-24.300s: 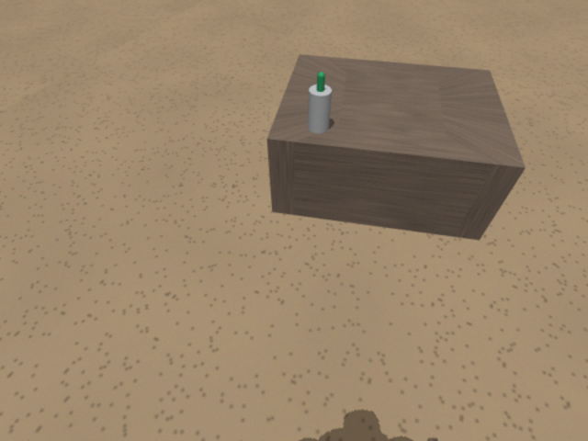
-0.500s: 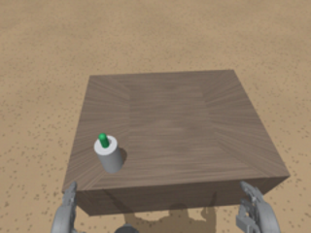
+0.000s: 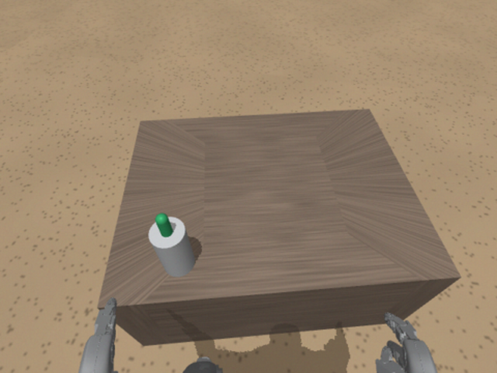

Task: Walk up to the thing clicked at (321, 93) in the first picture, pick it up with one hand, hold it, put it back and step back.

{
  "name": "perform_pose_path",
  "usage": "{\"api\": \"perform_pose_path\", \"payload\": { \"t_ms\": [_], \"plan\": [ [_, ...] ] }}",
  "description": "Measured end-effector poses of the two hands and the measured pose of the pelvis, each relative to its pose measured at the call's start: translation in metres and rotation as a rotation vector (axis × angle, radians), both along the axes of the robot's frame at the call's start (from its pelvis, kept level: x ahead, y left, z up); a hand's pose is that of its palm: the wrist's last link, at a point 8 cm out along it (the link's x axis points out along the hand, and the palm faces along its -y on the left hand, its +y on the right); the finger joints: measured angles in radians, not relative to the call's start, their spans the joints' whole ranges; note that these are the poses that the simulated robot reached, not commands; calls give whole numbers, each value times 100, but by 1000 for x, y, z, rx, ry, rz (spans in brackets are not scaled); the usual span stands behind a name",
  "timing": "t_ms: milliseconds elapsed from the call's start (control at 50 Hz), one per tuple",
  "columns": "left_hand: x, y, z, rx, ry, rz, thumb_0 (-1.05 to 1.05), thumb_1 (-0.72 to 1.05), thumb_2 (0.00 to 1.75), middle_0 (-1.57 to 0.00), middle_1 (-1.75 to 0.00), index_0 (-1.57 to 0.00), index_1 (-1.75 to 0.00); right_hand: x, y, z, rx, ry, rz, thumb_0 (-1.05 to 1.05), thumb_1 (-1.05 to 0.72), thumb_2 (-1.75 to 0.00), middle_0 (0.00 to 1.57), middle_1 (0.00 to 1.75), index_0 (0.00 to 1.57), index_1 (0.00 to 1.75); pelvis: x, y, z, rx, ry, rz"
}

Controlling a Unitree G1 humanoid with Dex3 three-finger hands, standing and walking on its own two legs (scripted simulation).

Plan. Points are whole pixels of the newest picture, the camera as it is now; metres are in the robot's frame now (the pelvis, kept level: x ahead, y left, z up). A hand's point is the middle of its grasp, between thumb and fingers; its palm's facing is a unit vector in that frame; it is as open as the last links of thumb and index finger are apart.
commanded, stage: home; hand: left
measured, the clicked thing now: (171, 241) +0.44 +0.20 -0.18
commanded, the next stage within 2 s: stand in 0.22 s
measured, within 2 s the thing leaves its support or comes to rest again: neither
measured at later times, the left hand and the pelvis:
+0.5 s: hand out of the picture +0.11 +0.24 -0.11, palm faces -0.02 -0.92 -0.38, open 15.9 cm; pelvis +0.01 +0.00 +0.02, yaw +1 degrees
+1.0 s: hand out of the picture +0.05 +0.26 -0.11, palm faces -0.01 -0.94 -0.34, open 7.5 cm; pelvis +0.00 +0.01 +0.06, yaw +1 degrees
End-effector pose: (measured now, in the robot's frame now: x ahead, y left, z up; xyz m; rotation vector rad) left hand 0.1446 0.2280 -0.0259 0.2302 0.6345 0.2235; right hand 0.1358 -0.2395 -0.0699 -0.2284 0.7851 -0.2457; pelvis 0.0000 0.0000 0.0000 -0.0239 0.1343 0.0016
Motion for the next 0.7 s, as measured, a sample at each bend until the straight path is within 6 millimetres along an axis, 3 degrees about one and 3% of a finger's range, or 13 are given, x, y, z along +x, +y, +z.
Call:
{"api": "perform_pose_path", "payload": {
  "t_ms": [280,340,420,560,700],
  "plan": [
    [2,-1,-2,10,43,-7,-1,-55,6,-5,-6,-5,-5,19,0,8,-25,-59,51,1,-90,-90,20,30,20,30,2,-2,5,0,-27,9],
    [-3,11,-21,60,127,-99,0,-54,6,-5,-6,-5,-5,17,-7,-2,-45,44,143,1,-90,-90,20,30,20,30,1,-2,8,11,-73,12],
    [-23,38,-39,78,259,-88,-1,-49,11,-9,-10,-9,-10,6,-24,-9,-37,144,141,1,-90,-90,21,30,21,30,3,-1,12,22,-107,12],
    [-65,71,-48,93,442,-1,0,-16,43,-16,-23,-16,-23,-25,-44,-10,-48,275,76,1,-91,-90,20,30,20,30,9,2,23,23,-143,9],
    [-91,79,-49,72,548,46,0,33,75,-19,-28,-19,-28,-53,-44,-9,-38,386,32,1,-91,-90,20,30,20,30,10,7,35,19,-173,8]
  ]
}}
